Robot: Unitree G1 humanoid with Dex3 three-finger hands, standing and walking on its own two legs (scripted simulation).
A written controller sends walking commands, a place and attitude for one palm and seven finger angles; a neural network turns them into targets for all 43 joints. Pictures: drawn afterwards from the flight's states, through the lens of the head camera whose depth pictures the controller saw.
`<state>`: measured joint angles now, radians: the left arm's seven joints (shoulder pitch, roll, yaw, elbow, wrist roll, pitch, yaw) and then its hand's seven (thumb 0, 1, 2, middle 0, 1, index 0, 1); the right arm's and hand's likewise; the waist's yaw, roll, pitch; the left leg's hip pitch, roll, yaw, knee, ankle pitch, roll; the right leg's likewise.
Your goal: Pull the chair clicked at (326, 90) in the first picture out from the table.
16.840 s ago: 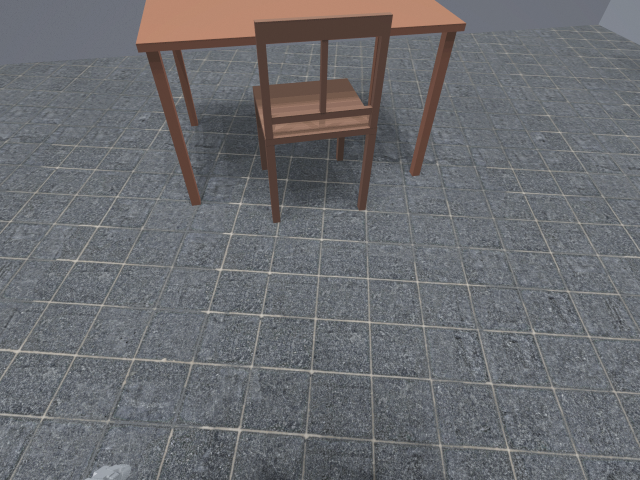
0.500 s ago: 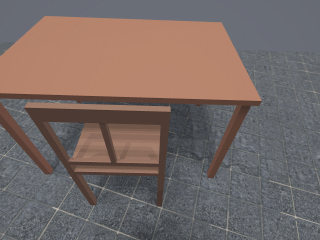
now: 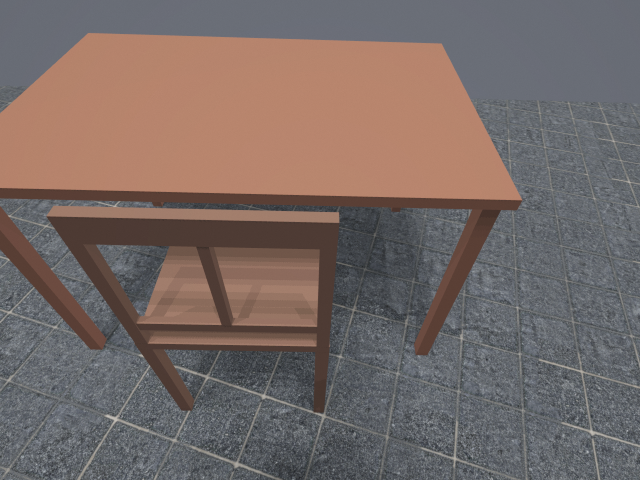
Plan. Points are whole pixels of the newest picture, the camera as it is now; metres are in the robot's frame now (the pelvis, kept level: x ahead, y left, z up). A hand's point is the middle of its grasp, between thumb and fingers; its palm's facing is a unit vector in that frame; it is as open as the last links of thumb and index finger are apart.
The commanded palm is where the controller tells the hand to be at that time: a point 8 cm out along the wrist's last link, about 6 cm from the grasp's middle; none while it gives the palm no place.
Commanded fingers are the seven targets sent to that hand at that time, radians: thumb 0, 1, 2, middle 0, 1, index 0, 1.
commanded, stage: look again from close up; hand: left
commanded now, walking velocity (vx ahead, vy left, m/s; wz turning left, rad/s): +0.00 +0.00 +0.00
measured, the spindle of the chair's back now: (217, 286) +0.46 +0.22 -0.12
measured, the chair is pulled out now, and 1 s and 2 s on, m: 0.00 0.00 0.00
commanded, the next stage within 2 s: raise the hand toward the chair's back in 0.06 s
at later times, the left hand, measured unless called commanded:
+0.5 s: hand (236, 406) +0.22 +0.12 -0.03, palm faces +0.05 -0.99 +0.09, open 8.5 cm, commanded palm +0.12 +0.21 -0.07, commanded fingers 0.00 0.48 0.72 -0.16 -0.23 -0.16 -0.23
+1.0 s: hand (198, 445) +0.18 +0.17 -0.08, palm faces +0.01 -1.00 -0.02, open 12.9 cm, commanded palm +0.14 +0.23 -0.06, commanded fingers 0.00 -0.10 0.47 -0.10 -0.14 -0.10 -0.14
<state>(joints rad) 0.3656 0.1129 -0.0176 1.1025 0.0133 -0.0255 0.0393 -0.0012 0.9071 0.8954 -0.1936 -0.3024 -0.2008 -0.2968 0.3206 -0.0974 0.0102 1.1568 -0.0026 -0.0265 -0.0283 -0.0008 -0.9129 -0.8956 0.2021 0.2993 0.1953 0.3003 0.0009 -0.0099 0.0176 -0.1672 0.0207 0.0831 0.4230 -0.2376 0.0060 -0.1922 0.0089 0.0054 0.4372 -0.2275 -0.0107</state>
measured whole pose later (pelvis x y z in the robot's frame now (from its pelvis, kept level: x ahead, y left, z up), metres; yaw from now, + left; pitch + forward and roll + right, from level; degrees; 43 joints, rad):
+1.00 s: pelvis -0.03 -0.02 -0.12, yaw +4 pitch +17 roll -1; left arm 0.38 0.22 0.15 -0.08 -0.27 -0.21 -0.30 0.00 0.12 0.56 -0.12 -0.18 -0.13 -0.18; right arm 0.19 -0.17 0.00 0.59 0.03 -0.21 -0.06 0.01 -0.91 -0.89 0.21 0.30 0.20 0.30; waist 0.01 0.04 -0.11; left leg -1.02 0.03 -0.02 1.28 -0.56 -0.02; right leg -1.00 -0.01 -0.09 1.26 -0.56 -0.04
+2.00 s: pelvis -0.02 +0.00 -0.09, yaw +4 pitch +16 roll -3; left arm 0.30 0.28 0.23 0.01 -0.30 -0.29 -0.30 -0.02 -0.50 0.30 -0.06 -0.08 -0.06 -0.08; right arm 0.22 -0.25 0.00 0.57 0.01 -0.25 -0.06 0.01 -0.91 -0.90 0.21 0.30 0.20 0.30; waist -0.01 0.02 -0.12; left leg -0.91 0.03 -0.02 1.17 -0.53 0.01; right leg -0.87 -0.01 -0.09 1.11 -0.52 -0.01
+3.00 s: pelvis -0.02 +0.00 -0.11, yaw +4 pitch +18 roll -2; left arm 0.09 0.23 0.18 0.16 -0.23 -0.36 -0.22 -0.02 -0.50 0.30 -0.06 -0.08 -0.06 -0.08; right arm 0.21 -0.25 0.01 0.60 0.00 -0.25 -0.04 0.01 -0.91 -0.90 0.21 0.30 0.20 0.30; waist -0.02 0.03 -0.13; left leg -1.00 0.03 -0.01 1.23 -0.54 0.00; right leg -0.98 -0.01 -0.08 1.19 -0.53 -0.02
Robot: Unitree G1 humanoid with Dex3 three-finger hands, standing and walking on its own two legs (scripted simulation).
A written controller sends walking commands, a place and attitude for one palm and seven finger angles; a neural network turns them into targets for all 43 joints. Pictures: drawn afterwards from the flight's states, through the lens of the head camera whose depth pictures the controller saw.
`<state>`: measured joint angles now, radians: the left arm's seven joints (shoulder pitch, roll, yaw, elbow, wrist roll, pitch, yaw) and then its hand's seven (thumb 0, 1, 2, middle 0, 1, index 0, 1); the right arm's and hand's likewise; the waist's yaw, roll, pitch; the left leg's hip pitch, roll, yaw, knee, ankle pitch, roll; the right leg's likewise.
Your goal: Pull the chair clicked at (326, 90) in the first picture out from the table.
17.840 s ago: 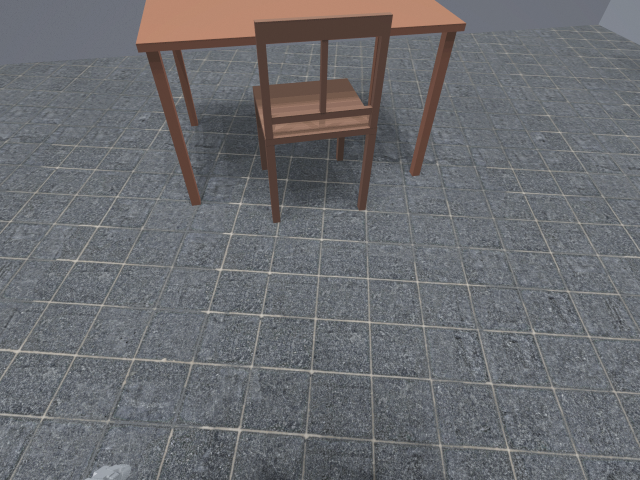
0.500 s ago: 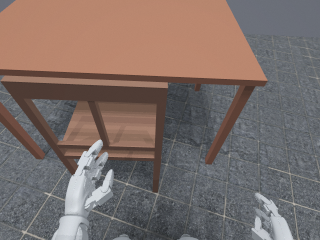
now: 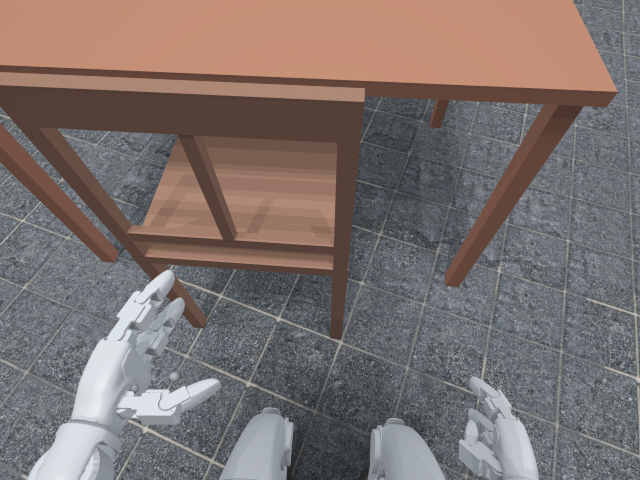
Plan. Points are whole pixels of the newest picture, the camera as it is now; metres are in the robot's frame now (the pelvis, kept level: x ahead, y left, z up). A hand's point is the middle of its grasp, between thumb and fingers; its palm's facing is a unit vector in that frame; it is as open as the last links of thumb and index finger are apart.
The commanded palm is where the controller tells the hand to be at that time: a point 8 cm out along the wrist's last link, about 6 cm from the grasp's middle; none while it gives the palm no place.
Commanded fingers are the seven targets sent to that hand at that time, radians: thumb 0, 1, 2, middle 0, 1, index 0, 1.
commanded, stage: raise the hand toward the chair's back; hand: left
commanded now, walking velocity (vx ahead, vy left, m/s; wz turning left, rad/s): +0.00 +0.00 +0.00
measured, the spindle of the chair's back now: (212, 191) +0.51 +0.21 -0.01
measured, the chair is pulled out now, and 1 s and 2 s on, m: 0.00 0.00 0.00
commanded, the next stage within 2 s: aim the fingers beside a spindle in 1.26 s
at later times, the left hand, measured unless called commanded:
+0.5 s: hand (108, 352) +0.23 +0.23 +0.08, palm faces +0.06 -1.00 -0.08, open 16.6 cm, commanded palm +0.21 +0.28 +0.07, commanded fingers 0.00 -0.50 0.30 -0.06 -0.08 -0.06 -0.08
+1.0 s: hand (123, 333) +0.26 +0.23 +0.07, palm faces -0.02 -1.00 -0.05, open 16.9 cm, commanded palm +0.23 +0.28 +0.08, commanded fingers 0.00 -0.50 0.30 -0.06 -0.08 -0.06 -0.08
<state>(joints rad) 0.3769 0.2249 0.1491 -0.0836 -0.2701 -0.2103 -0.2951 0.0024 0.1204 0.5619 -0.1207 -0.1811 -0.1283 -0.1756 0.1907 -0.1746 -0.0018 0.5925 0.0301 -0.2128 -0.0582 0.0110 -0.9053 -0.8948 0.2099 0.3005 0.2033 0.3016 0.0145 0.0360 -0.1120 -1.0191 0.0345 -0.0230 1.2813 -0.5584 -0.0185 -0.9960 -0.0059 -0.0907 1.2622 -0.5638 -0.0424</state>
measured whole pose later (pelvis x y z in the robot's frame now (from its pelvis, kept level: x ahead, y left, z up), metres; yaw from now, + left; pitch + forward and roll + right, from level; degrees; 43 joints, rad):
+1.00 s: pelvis +0.01 +0.02 +0.03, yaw +0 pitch +16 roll -3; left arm 0.30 0.28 0.23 0.01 -0.30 -0.29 -0.30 -0.02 -0.50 0.30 -0.06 -0.08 -0.06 -0.08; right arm 0.22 -0.25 0.00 0.57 0.01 -0.25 -0.06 0.01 -0.91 -0.90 0.21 0.30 0.20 0.30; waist -0.01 0.02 -0.12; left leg -0.91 0.03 -0.02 1.17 -0.53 0.01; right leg -0.87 -0.01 -0.09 1.11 -0.52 -0.01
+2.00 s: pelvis +0.01 +0.01 +0.01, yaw +0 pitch +18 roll -2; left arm 0.09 0.23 0.18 0.16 -0.23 -0.36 -0.22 -0.02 -0.50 0.30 -0.06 -0.08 -0.06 -0.08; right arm 0.21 -0.25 0.01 0.60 0.00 -0.25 -0.04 0.01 -0.91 -0.90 0.21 0.30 0.20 0.30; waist -0.02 0.03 -0.13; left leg -1.00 0.03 -0.01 1.23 -0.54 0.00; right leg -0.98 -0.01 -0.08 1.19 -0.53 -0.02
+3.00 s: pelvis -0.01 +0.01 -0.01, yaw -1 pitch +21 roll -1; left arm -0.19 0.22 0.22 0.48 -0.18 -0.43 -0.17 -0.02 -0.50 0.30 -0.06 -0.08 -0.07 -0.08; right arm 0.22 -0.25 0.00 0.63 -0.01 -0.16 -0.03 0.01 -0.91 -0.90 0.21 0.30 0.20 0.30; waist -0.04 0.02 -0.15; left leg -1.13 0.03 0.00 1.30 -0.55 0.00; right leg -1.12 0.00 -0.06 1.28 -0.54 -0.03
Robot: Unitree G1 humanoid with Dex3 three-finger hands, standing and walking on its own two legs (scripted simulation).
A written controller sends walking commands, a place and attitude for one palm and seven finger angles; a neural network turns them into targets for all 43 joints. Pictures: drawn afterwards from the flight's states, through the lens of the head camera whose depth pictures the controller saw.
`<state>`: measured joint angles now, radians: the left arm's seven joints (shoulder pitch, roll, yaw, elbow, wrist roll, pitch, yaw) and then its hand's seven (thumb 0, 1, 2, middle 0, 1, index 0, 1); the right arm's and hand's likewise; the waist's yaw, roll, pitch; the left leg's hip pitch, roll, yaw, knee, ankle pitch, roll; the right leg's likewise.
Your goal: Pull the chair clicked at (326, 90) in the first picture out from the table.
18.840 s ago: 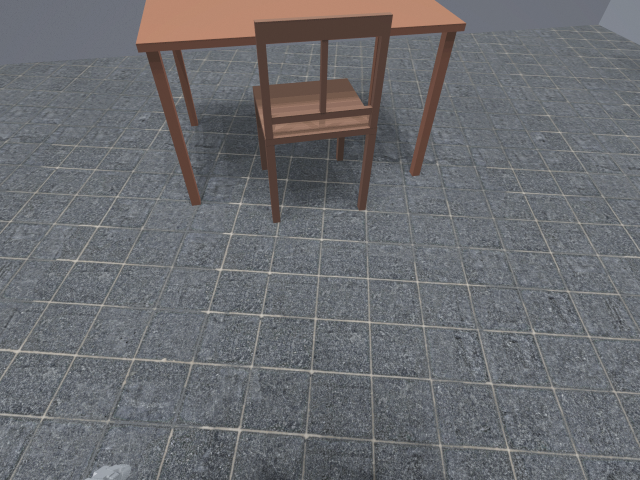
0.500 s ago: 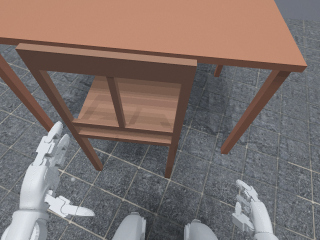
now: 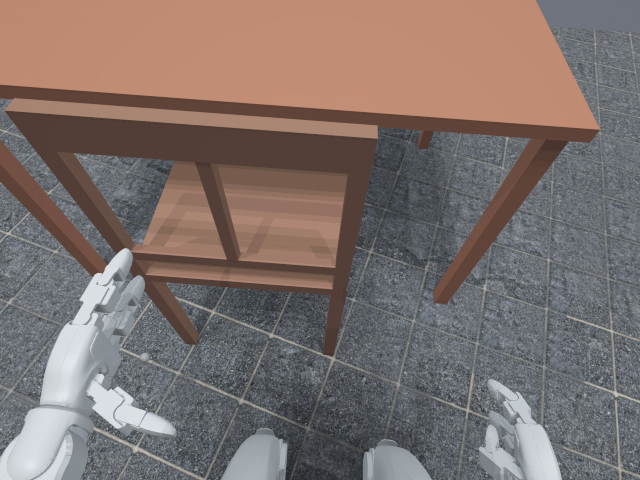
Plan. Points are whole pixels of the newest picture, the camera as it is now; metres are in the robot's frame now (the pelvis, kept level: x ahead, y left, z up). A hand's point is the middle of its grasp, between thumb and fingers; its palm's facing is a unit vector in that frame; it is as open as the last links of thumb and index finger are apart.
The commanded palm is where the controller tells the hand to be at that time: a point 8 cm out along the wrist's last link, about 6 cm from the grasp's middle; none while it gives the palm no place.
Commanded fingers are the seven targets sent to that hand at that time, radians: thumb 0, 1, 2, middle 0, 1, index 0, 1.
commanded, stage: raise the hand toward the chair's back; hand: left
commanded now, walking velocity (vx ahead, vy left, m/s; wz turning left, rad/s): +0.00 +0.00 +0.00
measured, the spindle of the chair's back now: (221, 214) +0.49 +0.19 -0.03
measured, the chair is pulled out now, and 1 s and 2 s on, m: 0.00 0.00 0.00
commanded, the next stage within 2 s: aim the fingers beside a spindle in 0.26 s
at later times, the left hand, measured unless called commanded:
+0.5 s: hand (156, 361) +0.24 +0.19 +0.05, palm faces +0.00 -1.00 -0.06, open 16.9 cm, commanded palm +0.22 +0.24 +0.05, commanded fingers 0.00 -0.50 0.30 -0.06 -0.08 -0.06 -0.08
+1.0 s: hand (190, 326) +0.29 +0.17 +0.03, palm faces -0.02 -1.00 -0.04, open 16.9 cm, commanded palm +0.27 +0.23 +0.03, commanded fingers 0.00 -0.50 0.30 -0.06 -0.08 -0.06 -0.08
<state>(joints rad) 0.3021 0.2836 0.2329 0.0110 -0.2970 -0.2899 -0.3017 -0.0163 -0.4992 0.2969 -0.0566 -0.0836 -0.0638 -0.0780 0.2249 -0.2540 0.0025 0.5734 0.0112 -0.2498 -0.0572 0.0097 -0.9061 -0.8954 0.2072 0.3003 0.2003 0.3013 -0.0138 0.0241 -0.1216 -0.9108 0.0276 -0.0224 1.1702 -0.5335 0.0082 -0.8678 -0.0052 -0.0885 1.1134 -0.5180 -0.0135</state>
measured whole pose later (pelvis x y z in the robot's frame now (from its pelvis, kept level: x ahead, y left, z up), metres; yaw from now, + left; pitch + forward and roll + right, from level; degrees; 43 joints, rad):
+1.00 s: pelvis -0.01 -0.01 -0.01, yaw +0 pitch +18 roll -2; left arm 0.09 0.23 0.18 0.16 -0.23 -0.36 -0.22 -0.02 -0.50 0.30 -0.06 -0.08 -0.06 -0.08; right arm 0.21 -0.25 0.01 0.60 0.00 -0.25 -0.04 0.01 -0.91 -0.90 0.21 0.30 0.20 0.30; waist -0.02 0.03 -0.13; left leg -1.00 0.03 -0.01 1.23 -0.54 0.00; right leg -0.98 -0.01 -0.08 1.19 -0.53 -0.02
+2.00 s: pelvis -0.02 -0.01 -0.03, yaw -1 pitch +21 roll -1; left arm -0.19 0.22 0.22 0.48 -0.18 -0.43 -0.17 -0.02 -0.50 0.30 -0.06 -0.08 -0.07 -0.08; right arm 0.22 -0.25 0.00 0.63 -0.01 -0.16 -0.03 0.01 -0.91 -0.90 0.21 0.30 0.20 0.30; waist -0.04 0.02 -0.15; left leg -1.13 0.03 0.00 1.30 -0.55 0.00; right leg -1.12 0.00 -0.06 1.28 -0.54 -0.03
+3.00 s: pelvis -0.02 +0.00 -0.03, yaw -1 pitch +21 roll -2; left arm -0.17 0.22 0.17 0.45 -0.20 -0.41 -0.20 -0.02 -0.50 0.30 -0.05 -0.08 -0.06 -0.08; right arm 0.20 -0.25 0.00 0.63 0.00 -0.16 -0.03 0.01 -0.91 -0.90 0.21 0.30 0.20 0.30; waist -0.03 0.03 -0.15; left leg -1.14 0.02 -0.01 1.31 -0.55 0.01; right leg -1.11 -0.01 -0.07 1.27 -0.54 -0.01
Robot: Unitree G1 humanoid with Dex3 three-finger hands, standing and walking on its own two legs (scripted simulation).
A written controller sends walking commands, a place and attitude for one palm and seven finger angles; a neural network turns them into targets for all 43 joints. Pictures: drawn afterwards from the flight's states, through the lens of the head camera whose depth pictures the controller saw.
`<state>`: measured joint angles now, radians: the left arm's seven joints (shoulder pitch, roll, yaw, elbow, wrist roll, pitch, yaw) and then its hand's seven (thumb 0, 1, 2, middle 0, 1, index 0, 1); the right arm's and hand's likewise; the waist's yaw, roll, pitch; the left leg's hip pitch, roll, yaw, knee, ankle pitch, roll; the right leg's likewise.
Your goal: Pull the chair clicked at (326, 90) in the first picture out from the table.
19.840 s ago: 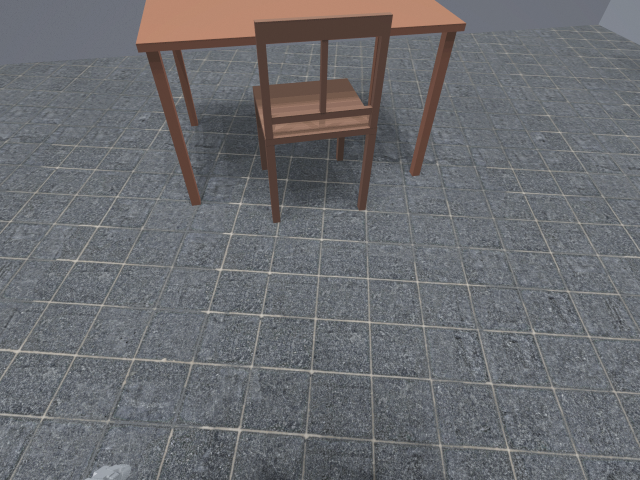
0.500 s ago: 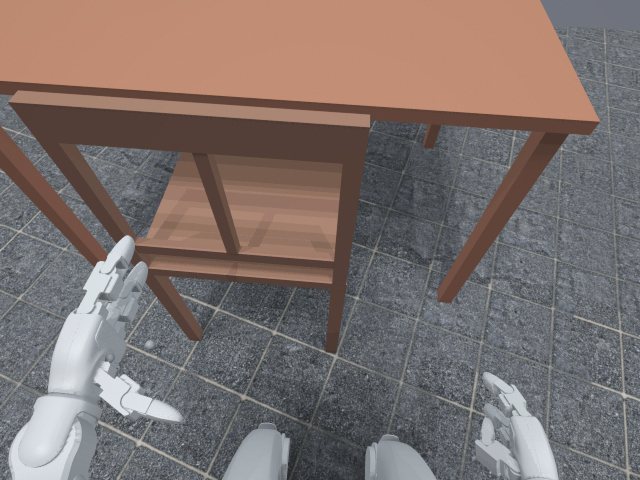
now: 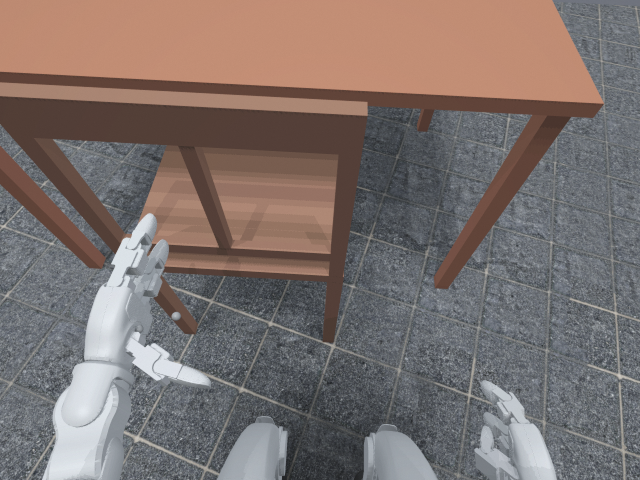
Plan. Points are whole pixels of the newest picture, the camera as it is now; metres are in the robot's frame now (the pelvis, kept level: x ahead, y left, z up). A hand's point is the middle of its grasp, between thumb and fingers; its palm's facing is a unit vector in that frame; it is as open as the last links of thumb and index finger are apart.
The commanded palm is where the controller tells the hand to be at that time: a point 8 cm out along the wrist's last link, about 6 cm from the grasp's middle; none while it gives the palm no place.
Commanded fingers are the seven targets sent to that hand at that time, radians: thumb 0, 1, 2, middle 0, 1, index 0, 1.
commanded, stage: aim the fingers beside a spindle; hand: left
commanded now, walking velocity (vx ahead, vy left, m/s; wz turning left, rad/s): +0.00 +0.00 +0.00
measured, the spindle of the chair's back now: (210, 201) +0.50 +0.19 -0.02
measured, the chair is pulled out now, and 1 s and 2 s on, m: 0.00 0.00 0.00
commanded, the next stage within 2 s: none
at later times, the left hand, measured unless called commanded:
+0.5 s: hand (197, 295) +0.32 +0.17 +0.02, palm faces -0.02 -1.00 -0.06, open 16.9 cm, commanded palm +0.31 +0.22 +0.02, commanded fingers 0.00 -0.50 0.30 -0.06 -0.08 -0.06 -0.08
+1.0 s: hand (203, 286) +0.34 +0.17 +0.00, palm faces +0.02 -1.00 -0.05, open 16.9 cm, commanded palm +0.32 +0.22 +0.01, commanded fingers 0.00 -0.50 0.30 -0.06 -0.08 -0.06 -0.08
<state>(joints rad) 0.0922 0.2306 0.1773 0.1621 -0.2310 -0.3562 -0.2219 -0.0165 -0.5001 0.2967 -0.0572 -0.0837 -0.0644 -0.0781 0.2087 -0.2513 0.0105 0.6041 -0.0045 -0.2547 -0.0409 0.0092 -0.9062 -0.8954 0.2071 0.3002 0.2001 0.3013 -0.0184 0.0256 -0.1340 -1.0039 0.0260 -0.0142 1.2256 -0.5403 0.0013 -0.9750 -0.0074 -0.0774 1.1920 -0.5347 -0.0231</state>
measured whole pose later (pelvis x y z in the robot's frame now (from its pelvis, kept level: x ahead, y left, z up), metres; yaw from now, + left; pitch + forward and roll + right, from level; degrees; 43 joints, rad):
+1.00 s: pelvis -0.01 +0.00 -0.02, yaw -1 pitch +21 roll -1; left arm -0.19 0.22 0.22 0.48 -0.18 -0.43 -0.17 -0.02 -0.50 0.30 -0.06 -0.08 -0.07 -0.08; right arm 0.22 -0.25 0.00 0.63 -0.01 -0.16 -0.03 0.01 -0.91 -0.90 0.21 0.30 0.20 0.30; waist -0.04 0.02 -0.15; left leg -1.13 0.03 0.00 1.30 -0.55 0.00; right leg -1.12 0.00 -0.06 1.28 -0.54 -0.03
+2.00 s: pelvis -0.01 +0.01 -0.02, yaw -1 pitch +21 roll -2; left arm -0.17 0.22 0.17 0.45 -0.20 -0.41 -0.20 -0.02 -0.50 0.30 -0.05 -0.08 -0.06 -0.08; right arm 0.20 -0.25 0.00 0.63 0.00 -0.16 -0.03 0.01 -0.91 -0.90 0.21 0.30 0.20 0.30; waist -0.03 0.03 -0.15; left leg -1.14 0.02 -0.01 1.31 -0.55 0.01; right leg -1.11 -0.01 -0.07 1.27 -0.54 -0.01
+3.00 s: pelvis -0.01 +0.00 -0.02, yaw -1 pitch +22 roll -1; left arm -0.18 0.21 0.17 0.46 -0.18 -0.43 -0.19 -0.02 -0.50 0.30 -0.06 -0.08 -0.06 -0.08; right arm 0.20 -0.25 0.00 0.62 0.00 -0.15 -0.03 0.01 -0.91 -0.90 0.21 0.30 0.20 0.30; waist -0.04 0.02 -0.15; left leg -1.13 0.03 -0.01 1.31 -0.55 0.00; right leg -1.11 0.00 -0.07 1.28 -0.55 -0.03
